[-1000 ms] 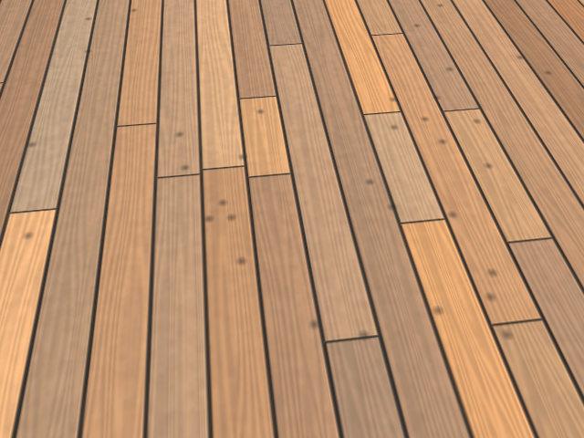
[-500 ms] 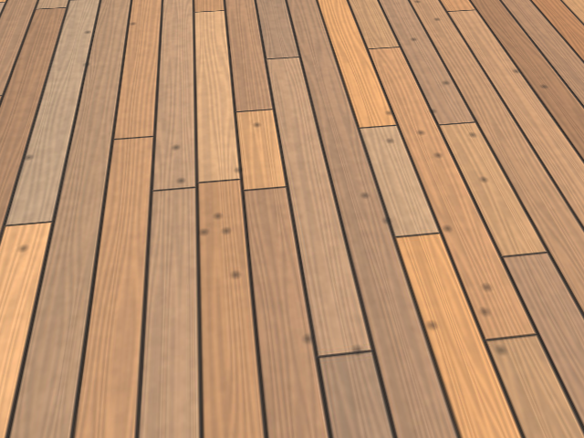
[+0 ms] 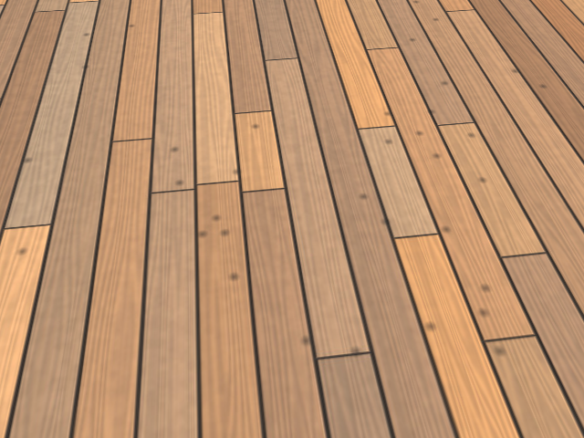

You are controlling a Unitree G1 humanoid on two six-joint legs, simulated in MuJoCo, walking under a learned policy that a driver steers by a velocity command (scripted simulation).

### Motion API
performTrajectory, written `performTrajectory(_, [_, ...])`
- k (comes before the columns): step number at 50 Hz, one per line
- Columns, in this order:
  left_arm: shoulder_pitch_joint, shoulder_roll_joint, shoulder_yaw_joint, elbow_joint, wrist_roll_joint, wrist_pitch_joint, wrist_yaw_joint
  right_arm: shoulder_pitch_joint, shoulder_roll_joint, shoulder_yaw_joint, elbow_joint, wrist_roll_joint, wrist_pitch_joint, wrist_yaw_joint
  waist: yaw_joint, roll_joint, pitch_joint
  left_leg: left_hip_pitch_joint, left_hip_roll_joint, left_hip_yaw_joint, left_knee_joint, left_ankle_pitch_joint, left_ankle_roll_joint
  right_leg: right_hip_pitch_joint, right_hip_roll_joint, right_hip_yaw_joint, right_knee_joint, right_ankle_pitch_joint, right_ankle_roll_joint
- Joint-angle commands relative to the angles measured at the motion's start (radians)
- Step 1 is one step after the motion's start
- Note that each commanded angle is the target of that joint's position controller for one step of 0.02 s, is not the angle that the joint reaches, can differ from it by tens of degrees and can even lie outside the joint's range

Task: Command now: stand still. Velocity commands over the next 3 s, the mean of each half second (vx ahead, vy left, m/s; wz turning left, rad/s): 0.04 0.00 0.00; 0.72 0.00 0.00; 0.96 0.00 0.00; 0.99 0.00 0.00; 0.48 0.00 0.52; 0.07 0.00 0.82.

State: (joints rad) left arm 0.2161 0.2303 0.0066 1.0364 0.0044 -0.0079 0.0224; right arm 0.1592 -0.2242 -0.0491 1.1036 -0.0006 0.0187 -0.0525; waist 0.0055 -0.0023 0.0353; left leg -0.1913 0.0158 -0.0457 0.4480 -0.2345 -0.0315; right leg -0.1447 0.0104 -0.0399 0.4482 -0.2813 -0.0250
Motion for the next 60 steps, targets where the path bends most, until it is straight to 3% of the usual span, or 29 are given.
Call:
performTrajectory(1, [0.03, 0.106, 0.018, -0.021, 0.0, -0.007, 0.004, 0.012, -0.107, -0.014, -0.015, 0.0, -0.007, -0.003, -0.001, 0.001, -0.014, 0.033, 0.016, -0.011, -0.045, 0.182, 0.029, -0.052, -0.054, 0.057, -0.095, 0.162, -0.011])
performTrajectory(20, [0.093, 0.081, 0.013, 0.012, -0.002, -0.006, 0.006, 0.057, -0.089, 0.002, 0.028, 0.002, -0.009, -0.006, -0.002, 0.0, 0.002, 0.012, 0.015, -0.001, -0.05, 0.161, 0.024, -0.055, -0.048, 0.059, -0.101, 0.158, -0.016])
performTrajectory(21, [0.128, 0.092, 0.019, 0.027, -0.007, -0.002, 0.01, 0.086, -0.076, 0.004, 0.041, 0.006, -0.008, -0.007, 0.004, -0.021, -0.043, 0.012, -0.026, 0.05, -0.005, -0.032, 0.028, -0.029, -0.04, 0.063, -0.12, -0.085, -0.033])
performTrajectory(22, [0.147, 0.142, 0.038, 0.026, -0.022, 0.001, 0.014, 0.083, -0.082, -0.001, 0.034, 0.016, -0.01, -0.005, 0.017, -0.072, -0.014, -0.073, -0.067, 0.1, 0.091, -0.261, 0.035, -0.037, -0.08, 0.138, -0.163, -0.406, -0.076])
performTrajectory(23, [0.203, 0.189, 0.054, 0.027, -0.033, -0.002, 0.017, 0.021, -0.092, -0.005, -0.002, 0.017, -0.023, 0.001, 0.051, -0.14, 0.043, -0.227, -0.068, 0.12, 0.23, -0.333, 0.04, -0.029, -0.201, 0.311, -0.262, -0.659, -0.143])
performTrajectory(24, [0.213, 0.24, 0.074, 0.023, -0.038, -0.016, 0.019, -0.061, -0.072, 0.003, -0.058, 0.024, -0.045, 0.013, 0.069, -0.223, 0.121, -0.341, -0.003, 0.091, 0.4, -0.262, 0.055, -0.065, -0.367, 0.53, -0.374, -0.736, -0.228])
performTrajectory(25, [0.185, 0.209, 0.068, 0.002, -0.02, -0.038, 0.019, -0.123, -0.079, -0.001, -0.095, 0.032, -0.066, 0.024, 0.064, -0.179, 0.176, -0.469, 0.057, 0.026, 0.538, -0.255, 0.066, -0.052, -0.431, 0.613, -0.414, -0.626, -0.261])
performTrajectory(26, [0.145, 0.163, 0.058, -0.016, -0.012, -0.058, 0.016, -0.106, -0.08, -0.006, -0.097, 0.033, -0.085, 0.035, 0.031, -0.122, 0.168, -0.549, 0.093, -0.003, 0.602, -0.208, 0.078, 0.007, -0.417, 0.57, -0.389, -0.502, -0.24])
performTrajectory(27, [0.118, 0.138, 0.053, -0.035, -0.018, -0.072, 0.011, -0.068, -0.073, -0.008, -0.091, 0.031, -0.103, 0.043, 0.01, -0.092, 0.121, -0.569, 0.114, -0.011, 0.596, -0.164, 0.087, 0.053, -0.382, 0.497, -0.36, -0.411, -0.209])
performTrajectory(29, [0.118, 0.144, 0.058, -0.052, -0.038, -0.077, 0.007, -0.059, -0.073, -0.013, -0.095, 0.032, -0.129, 0.05, 0.011, -0.089, 0.059, -0.468, 0.112, 0.031, 0.411, -0.111, 0.076, 0.055, -0.307, 0.344, -0.35, -0.297, -0.155])
performTrajectory(31, [0.115, 0.173, 0.066, -0.065, -0.038, -0.075, 0.006, -0.058, -0.044, -0.007, -0.098, 0.033, -0.137, 0.054, 0.002, -0.124, 0.037, -0.276, 0.061, 0.099, 0.26, -0.086, 0.053, -0.051, -0.239, 0.233, -0.338, -0.245, -0.142])
performTrajectory(32, [0.139, 0.181, 0.072, -0.039, 0.042, -0.063, -0.008, -0.045, -0.041, -0.006, -0.119, -0.049, -0.095, 0.092, -0.008, -0.134, 0.022, -0.177, 0.004, 0.166, 0.176, -0.158, 0.053, -0.096, -0.206, 0.189, -0.332, -0.308, -0.163])
performTrajectory(33, [0.128, 0.18, 0.078, -0.044, 0.045, -0.058, -0.014, -0.009, -0.037, -0.012, -0.118, -0.048, -0.074, 0.099, -0.026, -0.139, 0.044, -0.08, -0.016, 0.211, 0.136, -0.106, 0.05, -0.167, -0.206, 0.172, -0.3, -0.338, -0.174])
performTrajectory(35, [0.074, 0.181, 0.083, -0.065, 0.023, -0.056, -0.02, 0.149, -0.052, -0.022, -0.082, -0.032, -0.067, 0.088, -0.103, -0.067, 0.044, 0.171, -0.045, 0.247, 0.064, -0.04, 0.057, -0.34, -0.181, 0.134, -0.16, -0.357, -0.169])
performTrajectory(36, [0.04, 0.148, 0.073, -0.079, 0.034, -0.064, -0.025, 0.332, -0.096, -0.04, -0.029, -0.034, -0.085, 0.075, -0.192, 0.065, -0.014, 0.363, -0.004, 0.156, 0.017, -0.115, 0.068, -0.437, -0.112, 0.064, 0.131, -0.227, -0.153])
performTrajectory(37, [-0.059, 0.017, 0.038, -0.155, 0.037, -0.078, -0.031, 0.514, -0.216, -0.059, -0.002, -0.064, -0.104, 0.059, -0.258, 0.375, -0.076, 0.445, 0.288, -0.322, -0.189, -0.552, 0.119, -0.643, 0.007, -0.018, 0.605, -0.25, -0.104])
performTrajectory(38, [-0.063, 0.003, 0.038, -0.2, 0.026, -0.086, -0.041, 0.421, -0.201, -0.041, -0.017, -0.066, -0.104, 0.057, -0.164, 0.314, -0.035, 0.346, 0.385, -0.735, -0.368, -0.786, 0.187, -0.801, 0.06, 0.155, 0.803, -0.176, -0.123])
performTrajectory(39, [-0.077, 0.039, 0.042, -0.213, 0.023, -0.089, -0.051, 0.274, -0.199, -0.04, -0.059, -0.049, -0.104, 0.057, -0.083, 0.178, 0.05, 0.28, 0.407, -0.649, -0.338, -0.746, 0.205, -0.876, -0.042, 0.171, 0.874, -0.038, -0.132])
performTrajectory(40, [-0.061, 0.081, 0.05, -0.199, 0.028, -0.092, -0.063, 0.208, -0.152, -0.031, -0.087, -0.036, -0.114, 0.064, -0.055, 0.066, 0.029, 0.226, 0.349, -0.503, -0.308, -0.584, 0.191, -0.814, -0.093, 0.149, 0.845, 0.071, -0.116])
performTrajectory(42, [-0.006, 0.084, 0.054, -0.173, 0.051, -0.076, -0.078, 0.181, -0.106, -0.014, -0.095, -0.025, -0.131, 0.062, -0.003, 0.067, -0.002, 0.146, 0.254, -0.316, -0.349, -0.419, 0.17, -0.689, -0.138, 0.105, 0.776, 0.112, -0.067])
performTrajectory(43, [-0.019, 0.074, 0.051, -0.179, 0.051, -0.062, -0.087, 0.206, -0.086, -0.007, -0.084, -0.027, -0.139, 0.058, -0.002, 0.084, 0.016, 0.124, 0.23, -0.265, -0.369, -0.366, 0.176, -0.682, -0.143, 0.084, 0.777, 0.138, -0.048])
performTrajectory(45, [-0.09, 0.061, 0.046, -0.205, 0.041, -0.041, -0.091, 0.271, -0.075, -0.004, -0.062, -0.024, -0.148, 0.055, -0.013, 0.058, 0.073, 0.132, 0.202, -0.191, -0.395, -0.249, 0.189, -0.746, -0.144, 0.052, 0.747, 0.184, -0.026])
performTrajectory(49, [-0.28, 0.055, 0.037, -0.277, 0.029, -0.034, -0.089, 0.346, -0.07, 0.002, -0.058, -0.016, -0.156, 0.056, -0.046, 0.037, 0.124, 0.152, 0.164, -0.064, -0.446, -0.006, 0.215, -0.749, -0.121, -0.015, 0.517, 0.255, -0.005])
performTrajectory(53, [-0.388, 0.036, 0.02, -0.327, 0.019, -0.036, -0.089, 0.371, -0.084, 0.003, -0.053, -0.01, -0.162, 0.046, -0.053, 0.055, 0.152, 0.221, 0.182, 0.028, -0.518, 0.301, 0.214, -0.61, -0.09, -0.082, 0.255, 0.318, -0.05])
performTrajectory(55, [-0.377, 0.046, 0.021, -0.332, 0.018, -0.04, -0.08, 0.364, -0.104, 0.003, -0.049, -0.011, -0.159, 0.046, -0.031, 0.066, 0.12, 0.305, 0.185, 0.092, -0.449, 0.644, 0.2, -0.509, -0.042, -0.118, 0.173, 0.278, -0.095])
performTrajectory(57, [-0.279, 0.084, 0.035, -0.312, 0.021, -0.045, -0.063, 0.368, -0.151, -0.007, -0.046, -0.024, -0.148, 0.039, 0.028, 0.133, 0.016, 0.384, 0.211, 0.119, -0.242, 1.144, 0.183, -0.346, 0.041, -0.146, 0.173, 0.183, -0.133])
performTrajectory(58, [-0.126, 0.12, 0.05, -0.273, 0.02, -0.048, -0.053, 0.357, -0.185, -0.017, -0.044, -0.036, -0.135, 0.031, 0.102, 0.167, -0.068, 0.387, 0.223, 0.124, -0.052, 1.26, 0.174, -0.198, 0.071, -0.129, 0.179, 0.117, -0.152])
performTrajectory(59, [0.102, 0.154, 0.071, -0.201, 0.019, -0.052, -0.039, 0.323, -0.209, -0.027, -0.051, -0.039, -0.119, 0.025, 0.207, 0.162, -0.171, 0.321, 0.209, 0.139, 0.218, 1.222, 0.164, 0.031, 0.084, -0.121, 0.124, 0.095, -0.168])
performTrajectory(60, [0.298, 0.217, 0.096, -0.148, 0.034, -0.054, -0.024, 0.306, -0.172, -0.022, -0.07, -0.041, -0.116, 0.028, 0.271, 0.117, -0.272, 0.081, 0.158, 0.125, 0.548, 0.922, 0.164, 0.326, -0.047, 0.03, 0.145, -0.081, -0.188])
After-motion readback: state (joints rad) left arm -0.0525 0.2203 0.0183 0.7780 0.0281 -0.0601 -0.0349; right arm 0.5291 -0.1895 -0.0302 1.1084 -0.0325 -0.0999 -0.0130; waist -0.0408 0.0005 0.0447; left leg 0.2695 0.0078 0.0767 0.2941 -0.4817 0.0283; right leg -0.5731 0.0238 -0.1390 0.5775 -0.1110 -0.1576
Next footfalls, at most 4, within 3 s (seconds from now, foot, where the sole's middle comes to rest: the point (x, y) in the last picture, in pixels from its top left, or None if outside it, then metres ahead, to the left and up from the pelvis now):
0.72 left None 0.13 0.17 -0.78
1.20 right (311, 409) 0.58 -0.01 -0.78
1.66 left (258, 252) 1.04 0.14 -0.78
2.12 right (316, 147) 1.50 -0.04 -0.78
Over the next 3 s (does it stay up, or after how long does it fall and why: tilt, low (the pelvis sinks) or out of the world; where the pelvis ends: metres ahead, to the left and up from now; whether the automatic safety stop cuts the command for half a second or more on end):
stays up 1.64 0.06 -0.01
